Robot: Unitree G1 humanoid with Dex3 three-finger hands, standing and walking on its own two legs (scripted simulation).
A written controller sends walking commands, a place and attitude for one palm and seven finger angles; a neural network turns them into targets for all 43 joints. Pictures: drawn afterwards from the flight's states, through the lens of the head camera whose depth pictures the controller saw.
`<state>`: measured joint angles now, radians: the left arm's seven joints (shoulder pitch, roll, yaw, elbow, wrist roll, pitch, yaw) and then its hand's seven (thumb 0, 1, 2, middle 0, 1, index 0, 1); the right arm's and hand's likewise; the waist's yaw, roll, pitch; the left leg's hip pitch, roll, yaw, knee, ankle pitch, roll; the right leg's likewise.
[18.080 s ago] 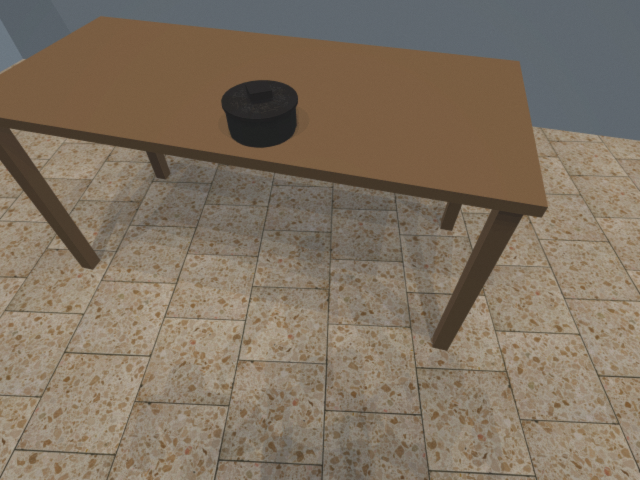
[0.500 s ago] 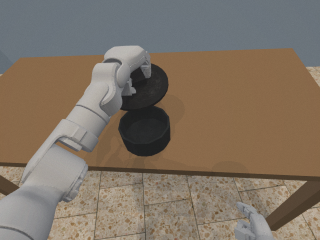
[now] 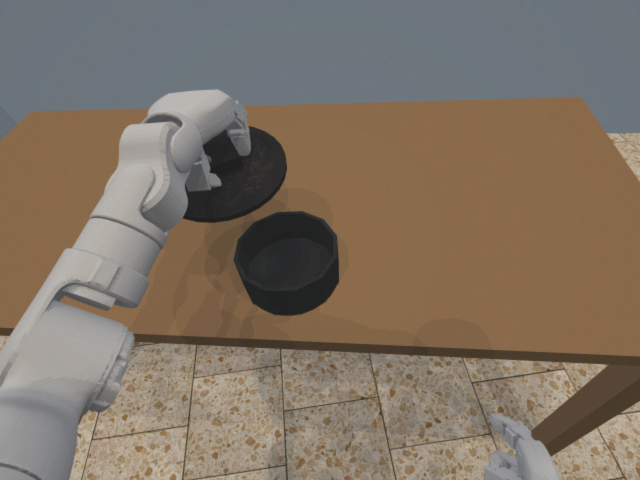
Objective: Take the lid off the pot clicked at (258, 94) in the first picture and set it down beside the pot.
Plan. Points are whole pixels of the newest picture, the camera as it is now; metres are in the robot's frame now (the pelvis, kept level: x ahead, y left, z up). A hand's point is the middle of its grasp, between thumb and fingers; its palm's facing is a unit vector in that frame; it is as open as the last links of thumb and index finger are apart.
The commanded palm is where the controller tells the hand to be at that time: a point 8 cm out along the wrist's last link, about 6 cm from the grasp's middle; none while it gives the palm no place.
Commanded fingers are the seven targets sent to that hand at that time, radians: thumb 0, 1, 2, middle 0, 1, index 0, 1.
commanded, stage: move the lid sideways beside the pot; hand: left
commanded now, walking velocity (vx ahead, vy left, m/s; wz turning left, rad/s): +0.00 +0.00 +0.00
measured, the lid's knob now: (217, 156) +0.47 +0.14 +0.18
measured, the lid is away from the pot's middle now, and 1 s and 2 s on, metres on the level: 0.07 0.19 0.24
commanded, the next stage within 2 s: lower the lid onto the table in 1.50 s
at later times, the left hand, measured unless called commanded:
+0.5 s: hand (166, 171) +0.43 +0.19 +0.19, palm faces -0.25 +0.00 -0.97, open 8.3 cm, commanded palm +0.42 +0.20 +0.27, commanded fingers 0.00 0.43 1.16 -0.85 -0.93 -0.84 -0.95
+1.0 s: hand (115, 165) +0.43 +0.26 +0.20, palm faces -0.26 -0.01 -0.97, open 8.3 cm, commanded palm +0.42 +0.26 +0.27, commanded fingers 0.00 0.43 1.16 -0.85 -0.93 -0.84 -0.95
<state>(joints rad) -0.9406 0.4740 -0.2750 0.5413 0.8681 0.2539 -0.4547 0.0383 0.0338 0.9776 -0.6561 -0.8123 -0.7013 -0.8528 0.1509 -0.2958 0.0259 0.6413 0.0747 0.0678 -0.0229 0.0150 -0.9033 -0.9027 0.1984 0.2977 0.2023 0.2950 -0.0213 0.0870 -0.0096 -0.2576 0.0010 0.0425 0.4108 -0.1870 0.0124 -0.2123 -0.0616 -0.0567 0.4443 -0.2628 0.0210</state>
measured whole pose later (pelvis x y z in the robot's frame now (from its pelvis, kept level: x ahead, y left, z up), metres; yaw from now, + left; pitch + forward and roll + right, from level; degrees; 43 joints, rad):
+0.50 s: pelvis -0.01 +0.01 +0.00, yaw +1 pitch +2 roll +0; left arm -0.96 0.54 -0.27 0.57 0.88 0.22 -0.49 0.04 0.03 0.98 -0.65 -0.81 -0.70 -0.85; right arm 0.14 -0.28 0.04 0.63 0.08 0.09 -0.02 0.01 -0.90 -0.90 0.20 0.30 0.20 0.30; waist -0.02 0.08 0.01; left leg -0.29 -0.01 0.03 0.42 -0.17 0.02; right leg -0.23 -0.07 -0.07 0.43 -0.24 0.03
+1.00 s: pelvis -0.01 +0.01 +0.00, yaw +0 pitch +3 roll +0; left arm -0.94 0.71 -0.12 0.66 0.90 0.08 -0.52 0.04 0.04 0.98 -0.65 -0.81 -0.70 -0.86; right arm 0.21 -0.32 0.01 0.62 0.09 0.12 -0.04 0.01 -0.90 -0.90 0.20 0.30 0.20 0.30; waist -0.05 0.06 0.01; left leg -0.30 0.01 0.03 0.42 -0.18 0.02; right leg -0.23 -0.05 -0.07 0.40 -0.23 0.03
